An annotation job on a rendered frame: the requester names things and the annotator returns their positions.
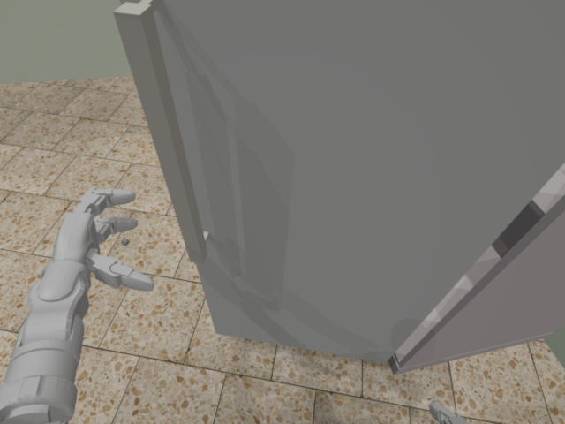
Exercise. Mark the left robot hand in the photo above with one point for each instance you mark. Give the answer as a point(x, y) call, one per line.
point(80, 232)

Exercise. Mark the right robot hand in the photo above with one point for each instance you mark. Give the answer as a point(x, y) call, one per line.
point(444, 416)

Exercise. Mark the fridge door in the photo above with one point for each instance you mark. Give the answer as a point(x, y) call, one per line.
point(352, 159)

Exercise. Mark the left robot forearm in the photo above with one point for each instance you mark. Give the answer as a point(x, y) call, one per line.
point(39, 384)

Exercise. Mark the handle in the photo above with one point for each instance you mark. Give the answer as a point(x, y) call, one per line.
point(140, 38)

